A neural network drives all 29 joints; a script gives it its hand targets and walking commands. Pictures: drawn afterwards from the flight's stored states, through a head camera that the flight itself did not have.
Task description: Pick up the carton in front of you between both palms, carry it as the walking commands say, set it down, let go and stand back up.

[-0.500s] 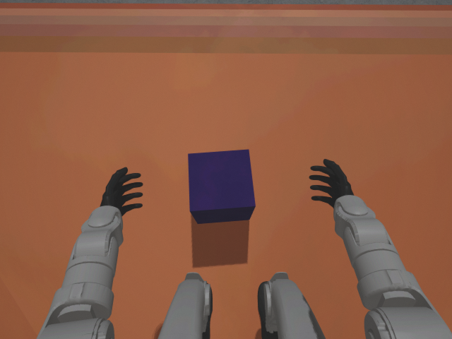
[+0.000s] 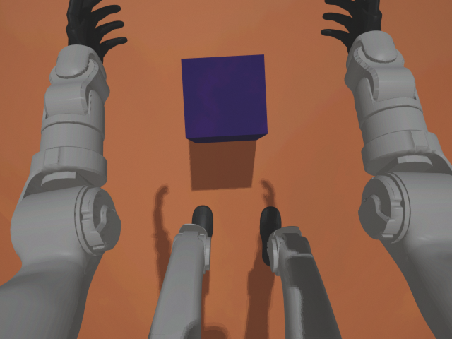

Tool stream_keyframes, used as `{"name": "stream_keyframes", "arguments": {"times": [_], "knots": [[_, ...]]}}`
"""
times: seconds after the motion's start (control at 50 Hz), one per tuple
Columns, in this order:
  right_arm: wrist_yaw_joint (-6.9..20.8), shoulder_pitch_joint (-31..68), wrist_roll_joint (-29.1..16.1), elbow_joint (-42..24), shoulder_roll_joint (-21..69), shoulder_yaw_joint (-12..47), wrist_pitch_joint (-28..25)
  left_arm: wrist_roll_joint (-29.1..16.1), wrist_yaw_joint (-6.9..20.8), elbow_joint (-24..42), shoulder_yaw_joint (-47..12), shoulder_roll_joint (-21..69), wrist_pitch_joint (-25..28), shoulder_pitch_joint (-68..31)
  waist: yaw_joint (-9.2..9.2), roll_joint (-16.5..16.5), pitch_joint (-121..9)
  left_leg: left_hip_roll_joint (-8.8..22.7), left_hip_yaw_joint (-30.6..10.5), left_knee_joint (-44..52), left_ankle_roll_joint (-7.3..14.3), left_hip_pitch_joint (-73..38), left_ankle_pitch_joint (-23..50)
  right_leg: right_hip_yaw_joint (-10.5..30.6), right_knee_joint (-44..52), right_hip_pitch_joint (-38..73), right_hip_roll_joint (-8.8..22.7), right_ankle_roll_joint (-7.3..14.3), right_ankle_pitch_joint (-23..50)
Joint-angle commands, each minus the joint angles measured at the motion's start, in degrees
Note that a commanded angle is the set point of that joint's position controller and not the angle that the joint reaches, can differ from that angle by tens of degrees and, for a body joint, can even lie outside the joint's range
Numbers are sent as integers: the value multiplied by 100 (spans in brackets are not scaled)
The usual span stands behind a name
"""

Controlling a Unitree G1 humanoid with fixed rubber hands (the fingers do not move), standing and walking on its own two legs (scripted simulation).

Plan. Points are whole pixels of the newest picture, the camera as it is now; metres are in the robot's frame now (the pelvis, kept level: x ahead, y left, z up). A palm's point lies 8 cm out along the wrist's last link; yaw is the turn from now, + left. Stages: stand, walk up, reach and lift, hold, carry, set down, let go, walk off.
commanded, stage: reach and lift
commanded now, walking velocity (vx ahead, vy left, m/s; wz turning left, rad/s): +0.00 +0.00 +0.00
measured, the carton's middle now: (224, 105) +0.53 +0.04 -0.53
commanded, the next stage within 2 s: none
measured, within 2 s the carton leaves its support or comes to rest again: leaves its support in 1.80 s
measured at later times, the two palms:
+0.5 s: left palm (138, 95) +0.51 +0.23 -0.32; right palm (311, 86) +0.54 -0.15 -0.32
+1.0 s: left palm (161, 103) +0.52 +0.22 -0.46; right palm (294, 99) +0.54 -0.15 -0.47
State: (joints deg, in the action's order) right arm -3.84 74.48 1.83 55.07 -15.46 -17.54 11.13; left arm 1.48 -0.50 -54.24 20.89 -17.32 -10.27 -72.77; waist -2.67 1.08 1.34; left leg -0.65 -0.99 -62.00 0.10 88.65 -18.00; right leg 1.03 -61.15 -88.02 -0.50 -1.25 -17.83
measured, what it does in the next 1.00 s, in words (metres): lowers itself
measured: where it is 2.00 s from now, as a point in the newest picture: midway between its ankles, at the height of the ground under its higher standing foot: (236, 245)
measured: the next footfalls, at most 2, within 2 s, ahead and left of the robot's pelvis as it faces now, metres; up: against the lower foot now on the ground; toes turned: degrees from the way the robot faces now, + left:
none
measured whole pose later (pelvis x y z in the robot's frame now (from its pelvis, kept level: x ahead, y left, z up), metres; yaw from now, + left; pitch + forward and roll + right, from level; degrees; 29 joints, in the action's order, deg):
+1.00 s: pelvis -0.03 +0.00 -0.28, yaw +0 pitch +36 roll -1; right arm -6.4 91.8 -10.6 66.3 -22.7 -4.8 5.6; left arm -11.1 -4.8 -68.1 8.0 -23.8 -4.7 -91.5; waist -2.7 0.1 26.4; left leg -1.5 -0.8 -126.9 -0.6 127.9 -35.5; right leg 2.9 -126.6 -127.2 -3.7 -4.0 -36.0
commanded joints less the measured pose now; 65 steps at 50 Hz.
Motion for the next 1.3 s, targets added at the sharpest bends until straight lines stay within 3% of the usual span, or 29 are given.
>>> {"name": "stream_keyframes", "arguments": {"times": [0.0, 0.1, 0.24, 0.42, 0.56, 0.68, 0.8, 0.86, 0.96, 1.04, 1.14, 1.28], "knots": [[38, 1126, 190, -599, -486, -168, -227, 164, 52, 624, 212, -566, 225, -1098, -113, -89, -6683, -290, 153, 139, -226, -3933, 3452, -196, 124, 2834, -453, -85, 2438], [85, 776, 457, -594, -139, -396, -473, 431, 159, 588, 536, -223, 474, -756, -131, -61, -6162, -205, -8, -236, -242, -3234, 4014, -124, -187, 1785, -421, -123, 2770], [-45, 659, 571, -523, 14, -404, -576, 539, 126, 381, 691, -183, 617, -531, -161, 107, -5794, -290, 171, -1344, -341, -1200, 2807, -181, -1530, 879, -425, -224, 2160], [-397, 1668, -466, -792, -574, 570, -432, -453, -189, 513, -190, -1058, 545, -1506, -226, 312, -7093, -299, 442, -3225, -376, -182, 1995, -259, -3551, 1134, -431, -271, 1940], [-467, 2651, -1012, -598, -1029, 957, -209, -1018, -313, 265, -770, -1433, 327, -2540, -238, 194, -6855, -163, 575, -4164, -330, 170, 762, -398, -4416, 682, -359, -207, 620], [-376, 3177, -1123, 159, -1247, 960, -211, -1061, -358, -321, -965, -1466, 284, -3156, -195, -9, -5805, -52, 456, -4657, -299, 295, 91, -440, -4912, -285, -262, -162, -262], [-256, 3433, -1100, 688, -1382, 1007, -479, -1033, -362, -699, -1013, -1442, 495, -3504, -229, 2, -4884, -20, 318, -5115, -264, 614, 216, -371, -5427, -829, -211, -141, -237], [-254, 3530, -1099, 613, -1391, 1126, -602, -1134, -382, -733, -1040, -1522, 622, -3533, -260, 227, -4932, -30, 252, -5344, -232, 471, 716, -372, -5701, -740, -214, -178, 201], [-256, 3529, -1293, 427, -1462, 1259, -719, -1308, -457, -774, -1293, -1432, 711, -3545, -145, 87, -5127, -90, 139, -5636, -216, -146, 1396, -446, -5954, -927, -217, -174, 594], [-291, 3382, -1455, 319, -1315, 1463, -728, -1403, -503, -695, -1361, -1325, 716, -3357, -202, 118, -5620, -156, 219, -5726, -206, -378, 1691, -467, -6001, -585, -272, -180, 896], [-312, 3093, -1387, 606, -1091, 1422, -665, -1229, -465, -910, -1162, -1268, 698, -3038, -233, 210, -4984, -162, 314, -5649, -167, 392, 1155, -350, -5880, -585, -312, -167, 716], [-329, 3447, -1266, 625, -883, 1381, -655, -1197, -376, -803, -1227, -1051, 693, -3481, -178, 153, -4612, -127, 342, -5564, -170, 749, 626, -273, -5752, -538, -349, -110, 372]]}}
